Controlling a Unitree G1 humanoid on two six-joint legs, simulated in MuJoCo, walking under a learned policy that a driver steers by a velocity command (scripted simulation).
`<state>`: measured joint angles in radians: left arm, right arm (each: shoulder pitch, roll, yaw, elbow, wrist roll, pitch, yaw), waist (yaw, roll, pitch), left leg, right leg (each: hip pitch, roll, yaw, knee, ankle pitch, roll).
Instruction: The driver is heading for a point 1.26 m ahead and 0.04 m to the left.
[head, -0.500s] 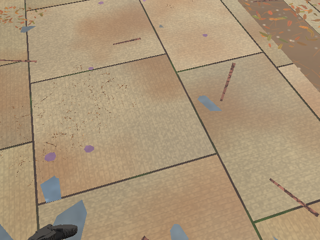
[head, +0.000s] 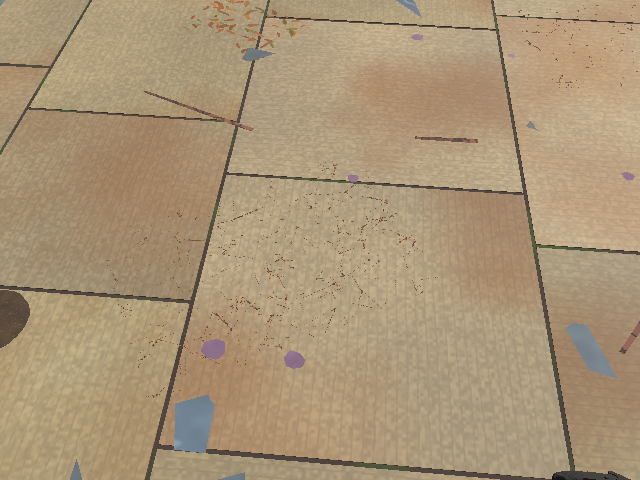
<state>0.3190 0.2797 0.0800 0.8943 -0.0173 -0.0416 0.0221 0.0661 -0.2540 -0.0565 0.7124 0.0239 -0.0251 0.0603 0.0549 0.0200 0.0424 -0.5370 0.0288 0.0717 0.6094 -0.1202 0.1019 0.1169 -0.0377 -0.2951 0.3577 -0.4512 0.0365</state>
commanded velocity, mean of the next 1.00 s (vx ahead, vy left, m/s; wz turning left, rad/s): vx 0.50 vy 0.00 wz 0.19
